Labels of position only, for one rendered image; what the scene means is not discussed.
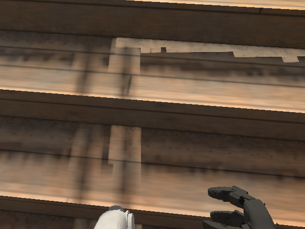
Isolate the robot right hand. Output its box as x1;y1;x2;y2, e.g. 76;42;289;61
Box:
202;185;278;229

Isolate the left robot shin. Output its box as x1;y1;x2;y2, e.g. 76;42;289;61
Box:
109;205;125;213

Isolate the robot left thigh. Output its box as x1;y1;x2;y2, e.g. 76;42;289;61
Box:
93;209;135;229

